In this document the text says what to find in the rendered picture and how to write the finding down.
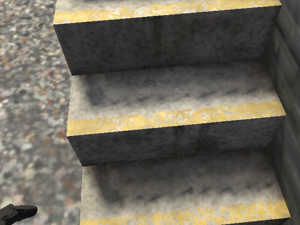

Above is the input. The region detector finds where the left robot hand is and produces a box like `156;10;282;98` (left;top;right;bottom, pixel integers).
0;203;38;225

